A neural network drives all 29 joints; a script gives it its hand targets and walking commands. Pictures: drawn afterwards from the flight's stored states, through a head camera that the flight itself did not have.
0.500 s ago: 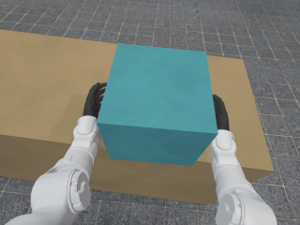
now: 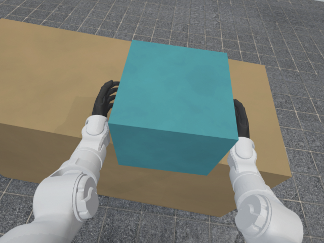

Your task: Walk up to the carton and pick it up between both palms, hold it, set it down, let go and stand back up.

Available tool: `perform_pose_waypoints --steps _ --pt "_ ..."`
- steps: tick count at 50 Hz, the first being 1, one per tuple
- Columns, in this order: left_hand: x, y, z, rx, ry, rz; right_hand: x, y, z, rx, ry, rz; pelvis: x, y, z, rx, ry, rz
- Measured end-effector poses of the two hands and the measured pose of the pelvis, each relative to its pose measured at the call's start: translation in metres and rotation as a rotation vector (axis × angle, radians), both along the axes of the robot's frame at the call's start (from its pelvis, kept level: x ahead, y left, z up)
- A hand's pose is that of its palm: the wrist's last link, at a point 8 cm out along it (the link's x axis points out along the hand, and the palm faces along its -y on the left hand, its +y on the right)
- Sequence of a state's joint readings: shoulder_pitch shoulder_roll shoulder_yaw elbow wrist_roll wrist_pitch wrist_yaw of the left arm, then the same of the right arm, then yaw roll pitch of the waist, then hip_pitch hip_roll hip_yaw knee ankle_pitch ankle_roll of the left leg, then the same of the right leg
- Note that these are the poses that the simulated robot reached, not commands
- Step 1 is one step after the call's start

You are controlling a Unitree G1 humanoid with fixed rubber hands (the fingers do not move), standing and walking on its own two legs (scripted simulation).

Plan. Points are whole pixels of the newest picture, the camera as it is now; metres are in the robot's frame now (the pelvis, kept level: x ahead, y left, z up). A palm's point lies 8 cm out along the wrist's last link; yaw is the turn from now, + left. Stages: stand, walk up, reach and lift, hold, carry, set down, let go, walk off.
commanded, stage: reach and lift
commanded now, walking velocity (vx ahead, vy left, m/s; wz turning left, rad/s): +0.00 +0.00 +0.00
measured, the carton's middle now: (171, 110) +0.48 +0.00 +0.03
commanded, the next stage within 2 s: none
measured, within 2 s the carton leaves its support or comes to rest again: neither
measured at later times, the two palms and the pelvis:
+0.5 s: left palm (104, 108) +0.43 +0.17 +0.08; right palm (246, 125) +0.42 -0.18 +0.08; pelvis +0.03 -0.02 +0.00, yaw +0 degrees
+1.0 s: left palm (96, 94) +0.40 +0.17 +0.15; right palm (263, 117) +0.39 -0.18 +0.15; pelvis +0.02 +0.00 +0.01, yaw +1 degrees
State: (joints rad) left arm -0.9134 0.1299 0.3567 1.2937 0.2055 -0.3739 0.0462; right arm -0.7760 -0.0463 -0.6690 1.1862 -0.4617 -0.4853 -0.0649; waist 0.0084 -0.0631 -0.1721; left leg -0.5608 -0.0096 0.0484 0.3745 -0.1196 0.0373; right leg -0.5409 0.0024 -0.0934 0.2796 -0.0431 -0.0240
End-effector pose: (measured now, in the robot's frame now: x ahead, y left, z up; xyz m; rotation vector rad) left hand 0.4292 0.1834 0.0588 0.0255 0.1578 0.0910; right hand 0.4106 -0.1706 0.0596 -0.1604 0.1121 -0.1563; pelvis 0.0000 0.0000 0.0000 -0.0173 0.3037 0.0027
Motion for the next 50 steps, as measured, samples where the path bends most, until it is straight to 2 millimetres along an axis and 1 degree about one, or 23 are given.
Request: perform_pose_waypoints --steps 5,11,15,19,24,28,32,35,39,45,50 --pt "0.001 -0.008 0.004 0.005 0.011 -0.004 -0.001 -0.008 0.000 0.010 0.010 -0.006 0.001 -0.004 0.001 0.002 -0.008 -0.004" --pt "0.000 -0.018 0.002 0.002 0.036 -0.003 -0.002 -0.017 -0.006 0.017 0.031 -0.006 0.009 -0.008 0.002 0.004 -0.024 -0.013" --pt "-0.002 -0.020 0.001 -0.003 0.040 0.005 -0.002 -0.020 -0.007 0.027 0.032 0.000 0.016 -0.011 0.003 0.004 -0.034 -0.019" --pt "-0.004 -0.018 0.003 -0.009 0.031 0.019 0.001 -0.018 -0.002 0.043 0.023 0.011 0.023 -0.014 0.003 0.003 -0.052 -0.019" --pt "-0.004 -0.012 0.015 -0.011 0.005 0.033 0.007 -0.012 0.013 0.065 -0.001 0.025 0.029 -0.017 0.004 0.003 -0.087 -0.002" --pt "-0.002 -0.007 0.030 -0.013 -0.021 0.035 0.010 -0.008 0.030 0.078 -0.025 0.027 0.032 -0.018 0.005 0.004 -0.122 0.022" --pt "-0.001 -0.005 0.046 -0.015 -0.037 0.026 0.009 -0.005 0.049 0.097 -0.039 0.020 0.033 -0.018 0.006 0.005 -0.165 0.043" --pt "-0.001 -0.004 0.056 -0.018 -0.038 0.016 0.005 -0.005 0.060 0.114 -0.039 0.009 0.033 -0.016 0.007 0.006 -0.203 0.049" --pt "-0.005 -0.005 0.068 -0.023 -0.018 0.006 -0.003 -0.006 0.070 0.131 -0.020 -0.005 0.031 -0.013 0.008 0.005 -0.257 0.042" --pt "-0.016 -0.007 0.084 -0.012 0.014 0.008 -0.015 -0.008 0.081 0.134 0.010 -0.012 0.025 -0.008 0.008 0.002 -0.314 0.028" --pt "-0.027 -0.009 0.093 -0.013 0.014 0.009 -0.023 -0.008 0.091 0.134 0.007 -0.003 0.018 -0.005 0.009 0.001 -0.346 0.020"
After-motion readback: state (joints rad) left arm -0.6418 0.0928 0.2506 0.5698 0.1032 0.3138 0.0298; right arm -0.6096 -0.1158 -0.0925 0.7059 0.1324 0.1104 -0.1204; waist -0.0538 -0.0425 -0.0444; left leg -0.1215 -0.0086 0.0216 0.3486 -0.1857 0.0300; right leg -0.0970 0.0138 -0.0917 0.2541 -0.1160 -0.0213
